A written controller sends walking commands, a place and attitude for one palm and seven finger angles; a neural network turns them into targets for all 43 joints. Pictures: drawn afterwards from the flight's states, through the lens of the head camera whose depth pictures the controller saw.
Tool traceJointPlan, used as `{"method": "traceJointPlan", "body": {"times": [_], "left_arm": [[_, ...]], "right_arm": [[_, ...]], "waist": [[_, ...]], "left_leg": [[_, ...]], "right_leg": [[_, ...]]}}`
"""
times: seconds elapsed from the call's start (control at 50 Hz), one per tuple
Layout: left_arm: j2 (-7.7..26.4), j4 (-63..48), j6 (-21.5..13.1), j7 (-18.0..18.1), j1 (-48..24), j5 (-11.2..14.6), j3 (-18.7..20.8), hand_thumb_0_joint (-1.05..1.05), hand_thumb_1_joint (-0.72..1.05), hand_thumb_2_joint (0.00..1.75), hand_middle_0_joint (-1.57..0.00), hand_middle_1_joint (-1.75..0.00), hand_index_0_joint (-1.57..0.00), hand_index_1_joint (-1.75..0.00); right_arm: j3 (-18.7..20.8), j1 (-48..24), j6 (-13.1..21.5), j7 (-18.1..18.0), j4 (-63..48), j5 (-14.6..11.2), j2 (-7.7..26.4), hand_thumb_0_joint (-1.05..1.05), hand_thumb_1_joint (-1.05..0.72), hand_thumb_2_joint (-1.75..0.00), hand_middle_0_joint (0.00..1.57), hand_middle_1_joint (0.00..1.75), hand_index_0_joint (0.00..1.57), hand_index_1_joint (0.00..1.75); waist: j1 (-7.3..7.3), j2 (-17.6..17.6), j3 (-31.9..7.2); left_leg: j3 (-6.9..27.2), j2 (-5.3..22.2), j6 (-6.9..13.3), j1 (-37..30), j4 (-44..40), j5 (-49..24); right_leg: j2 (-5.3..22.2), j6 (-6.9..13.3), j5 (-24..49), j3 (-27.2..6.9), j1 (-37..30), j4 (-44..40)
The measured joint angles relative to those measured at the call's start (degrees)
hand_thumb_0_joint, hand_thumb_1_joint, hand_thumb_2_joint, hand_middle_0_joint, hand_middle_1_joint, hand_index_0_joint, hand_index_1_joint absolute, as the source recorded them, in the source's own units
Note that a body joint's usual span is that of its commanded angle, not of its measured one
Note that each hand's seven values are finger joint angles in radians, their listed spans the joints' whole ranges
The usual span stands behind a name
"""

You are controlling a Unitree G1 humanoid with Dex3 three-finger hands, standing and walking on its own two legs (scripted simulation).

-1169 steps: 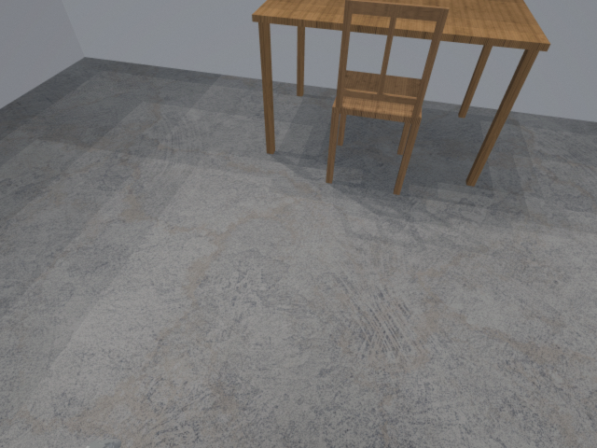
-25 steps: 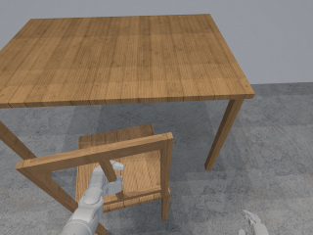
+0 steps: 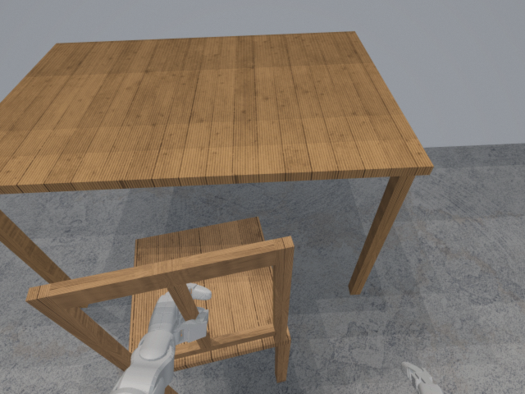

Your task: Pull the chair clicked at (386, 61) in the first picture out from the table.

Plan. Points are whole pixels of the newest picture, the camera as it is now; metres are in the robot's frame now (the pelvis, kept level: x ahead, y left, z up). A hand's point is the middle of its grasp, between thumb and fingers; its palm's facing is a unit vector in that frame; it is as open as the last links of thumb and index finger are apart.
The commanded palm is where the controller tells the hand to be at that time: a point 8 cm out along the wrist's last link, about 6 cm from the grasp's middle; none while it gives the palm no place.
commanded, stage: open the thumb and straighten the fingers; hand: left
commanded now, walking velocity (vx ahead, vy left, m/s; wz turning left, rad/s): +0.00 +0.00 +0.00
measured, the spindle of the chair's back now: (192, 317) +0.27 +0.15 -0.10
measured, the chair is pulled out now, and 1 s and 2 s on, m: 0.16 0.16 0.16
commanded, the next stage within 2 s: draw the fingers out of the gap in 0.72 s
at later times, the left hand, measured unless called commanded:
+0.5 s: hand (190, 317) +0.26 +0.14 -0.08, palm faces +0.02 -0.99 -0.14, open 14.6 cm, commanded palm +0.24 +0.20 -0.05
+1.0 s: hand (193, 326) +0.25 +0.14 -0.08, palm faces +0.02 -0.99 -0.14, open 17.4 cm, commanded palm +0.21 +0.19 -0.06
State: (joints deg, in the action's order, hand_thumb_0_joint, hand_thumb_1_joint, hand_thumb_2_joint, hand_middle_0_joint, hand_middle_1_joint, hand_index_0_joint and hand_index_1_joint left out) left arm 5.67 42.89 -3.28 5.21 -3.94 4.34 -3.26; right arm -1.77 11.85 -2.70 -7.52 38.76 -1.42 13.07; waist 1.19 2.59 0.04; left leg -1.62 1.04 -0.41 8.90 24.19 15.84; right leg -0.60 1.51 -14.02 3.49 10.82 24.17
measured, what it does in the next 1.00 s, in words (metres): stands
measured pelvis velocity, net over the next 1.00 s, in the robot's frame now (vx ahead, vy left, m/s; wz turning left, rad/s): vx -0.04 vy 0.00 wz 0.00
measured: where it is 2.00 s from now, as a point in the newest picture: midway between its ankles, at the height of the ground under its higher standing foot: outside the picture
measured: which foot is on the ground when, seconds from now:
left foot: down 0.00-1.00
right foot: down 0.00-1.00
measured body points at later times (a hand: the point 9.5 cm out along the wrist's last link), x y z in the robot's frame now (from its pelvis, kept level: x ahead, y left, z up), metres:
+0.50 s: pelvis -0.04 +0.01 -0.04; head -0.02 -0.01 +0.41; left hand +0.26 +0.20 -0.06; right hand +0.11 -0.24 -0.14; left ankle -0.03 +0.12 -0.74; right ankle -0.01 -0.10 -0.74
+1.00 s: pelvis -0.04 +0.00 -0.04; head -0.01 -0.01 +0.40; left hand +0.25 +0.19 -0.07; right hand +0.10 -0.25 -0.14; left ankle -0.03 +0.12 -0.74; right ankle -0.01 -0.10 -0.74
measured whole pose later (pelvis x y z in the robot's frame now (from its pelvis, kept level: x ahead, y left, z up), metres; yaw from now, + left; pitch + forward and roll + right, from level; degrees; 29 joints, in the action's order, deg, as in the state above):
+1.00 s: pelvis -0.04 +0.00 -0.04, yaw +0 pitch +9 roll +0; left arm 8.6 20.8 14.8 3.0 -2.2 3.6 1.6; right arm -0.3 15.3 3.1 -2.8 32.3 -2.3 14.9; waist 3.5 1.9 -6.6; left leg -1.4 0.8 0.3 34.8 49.2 23.9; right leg 0.6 1.6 -21.7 3.6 36.4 48.6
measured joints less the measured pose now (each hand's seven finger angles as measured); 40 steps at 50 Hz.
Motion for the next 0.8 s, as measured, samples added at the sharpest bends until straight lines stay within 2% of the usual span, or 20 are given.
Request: {"method": "traceJointPlan", "body": {"times": [0.08, 0.16, 0.26, 0.34, 0.42, 0.5, 0.68, 0.8], "left_arm": [[1.01, -5.31, 3.69, -1.70, 1.10, -1.02, 1.49, 0.09, 0.62, 0.75, -0.24, -1.17, -0.49, -1.45], [2.38, -11.66, 6.70, -3.07, 2.50, -1.31, 3.23, 0.06, 0.47, 0.69, -0.32, -1.27, -0.49, -1.45], [3.26, -15.83, 10.41, -3.33, 2.05, -1.16, 3.90, 0.03, 0.10, 0.51, -0.36, -1.31, -0.49, -1.43], [3.57, -16.03, 14.35, -3.07, -0.38, -0.86, 4.75, 0.01, -0.19, 0.37, -0.37, -1.24, -0.45, -1.32], [3.58, -16.83, 16.58, -2.82, -1.64, -0.48, 4.71, 0.00, -0.37, 0.28, -0.34, -1.08, -0.38, -1.12], [3.11, -16.19, 17.80, -2.79, -3.38, -0.20, 4.73, 0.00, -0.46, 0.24, -0.28, -0.86, -0.30, -0.88], [3.68, -16.39, 18.20, -2.73, -4.46, -0.44, 5.67, -0.01, -0.53, 0.21, -0.09, -0.29, -0.10, -0.30], [3.22, -17.01, 18.51, -2.37, -4.40, -0.27, 5.15, -0.01, -0.54, 0.20, -0.03, -0.10, -0.03, -0.10]], "right_arm": [[1.40, 0.62, 0.93, 3.69, -1.39, -1.09, 0.18, 0.01, -0.90, -0.90, 0.20, 0.30, 0.21, 0.30], [2.58, 1.16, 2.30, 5.76, -3.19, -1.05, 1.00, 0.01, -0.90, -0.90, 0.20, 0.30, 0.21, 0.30], [2.89, 1.44, 3.09, 6.15, -5.14, -1.25, 2.21, 0.01, -0.90, -0.90, 0.20, 0.30, 0.20, 0.30], [2.52, 1.28, 3.31, 5.40, -5.60, -1.31, 2.51, 0.01, -0.90, -0.90, 0.20, 0.30, 0.20, 0.30], [1.99, 1.68, 3.92, 4.90, -5.80, -1.35, 2.20, 0.01, -0.90, -0.90, 0.20, 0.30, 0.20, 0.30], [1.11, 1.94, 4.37, 4.60, -5.41, -1.38, 1.64, 0.01, -0.90, -0.90, 0.20, 0.30, 0.20, 0.30], [0.26, 2.94, 5.47, 4.36, -5.04, -1.29, 0.77, 0.02, -0.90, -0.90, 0.20, 0.30, 0.21, 0.30], [0.53, 3.20, 6.03, 4.35, -4.54, -1.23, 1.33, 0.02, -0.90, -0.90, 0.20, 0.30, 0.21, 0.30]], "waist": [[0.79, -1.11, -2.79], [1.34, -1.57, -5.13], [1.90, -1.49, -6.30], [1.94, -1.10, -6.32], [1.79, -0.50, -6.35], [1.61, -0.27, -6.26], [1.78, -0.24, -5.91], [1.96, -0.29, -5.98]], "left_leg": [[0.28, -0.46, 0.25, 6.24, 4.41, 1.25], [0.21, -0.30, 0.32, 12.59, 10.84, 3.79], [0.31, -0.29, 0.50, 18.14, 17.63, 6.36], [0.29, -0.41, 0.73, 20.73, 20.84, 7.29], [0.29, -0.54, 0.91, 22.37, 22.63, 7.58], [0.33, -0.70, 1.04, 23.84, 23.91, 7.63], [0.39, -0.60, 1.01, 25.62, 24.90, 7.36], [0.53, -0.57, 0.96, 25.92, 24.99, 7.38]], "right_leg": [[0.70, 0.14, -1.90, 0.32, 6.51, 5.32], [0.79, 0.18, -4.06, 0.23, 12.71, 11.27], [1.04, 0.10, -6.32, 0.29, 18.00, 17.50], [1.29, -0.06, -7.12, 0.24, 20.49, 20.49], [1.48, -0.18, -7.31, 0.22, 22.03, 22.10], [1.69, -0.28, -7.35, 0.25, 23.41, 23.31], [1.63, -0.19, -6.97, 0.30, 25.10, 24.09], [1.59, -0.14, -6.99, 0.43, 25.33, 24.10]]}}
